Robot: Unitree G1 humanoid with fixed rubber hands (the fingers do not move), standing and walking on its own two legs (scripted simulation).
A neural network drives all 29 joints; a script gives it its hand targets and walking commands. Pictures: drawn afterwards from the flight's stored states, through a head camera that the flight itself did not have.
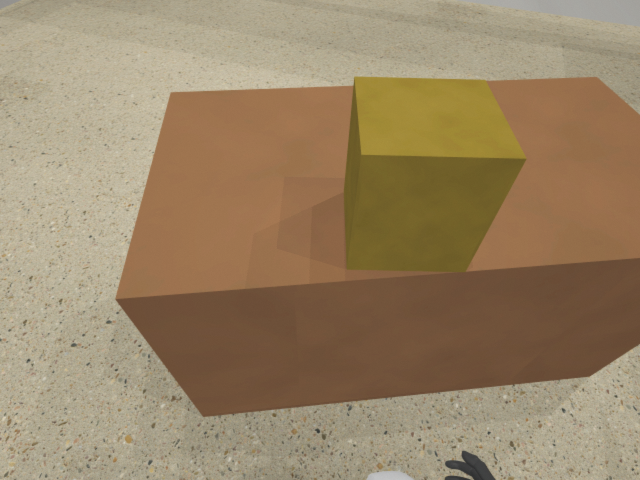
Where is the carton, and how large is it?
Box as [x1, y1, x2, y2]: [344, 76, 526, 271]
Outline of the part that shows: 354,76 344,183 347,269 465,271 526,158 485,80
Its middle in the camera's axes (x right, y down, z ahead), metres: +0.16 -0.10 +0.65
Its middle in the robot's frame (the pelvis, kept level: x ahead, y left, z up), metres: +0.55 -0.16 +0.04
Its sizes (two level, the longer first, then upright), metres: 0.210 0.200 0.250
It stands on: a pedestal, 0.68 m high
